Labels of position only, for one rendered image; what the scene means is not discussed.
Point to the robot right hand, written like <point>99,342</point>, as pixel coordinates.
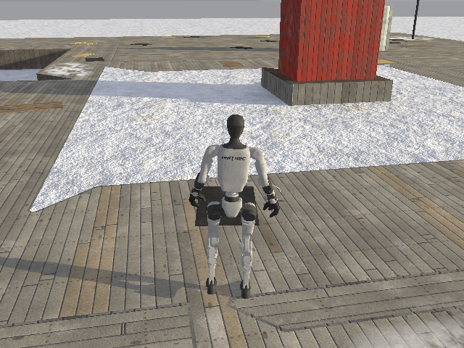
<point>271,207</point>

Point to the humanoid robot torso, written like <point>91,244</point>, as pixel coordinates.
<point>232,175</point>

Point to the right robot forearm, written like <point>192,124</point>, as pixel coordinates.
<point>269,192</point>

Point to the robot left upper arm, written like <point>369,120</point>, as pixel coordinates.
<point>207,161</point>

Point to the robot left hand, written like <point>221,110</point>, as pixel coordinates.
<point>199,197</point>

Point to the right robot shin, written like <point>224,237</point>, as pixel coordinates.
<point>246,263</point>

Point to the robot right upper arm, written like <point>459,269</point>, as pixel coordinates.
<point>260,165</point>

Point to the left robot forearm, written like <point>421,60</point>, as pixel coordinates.
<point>197,187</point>

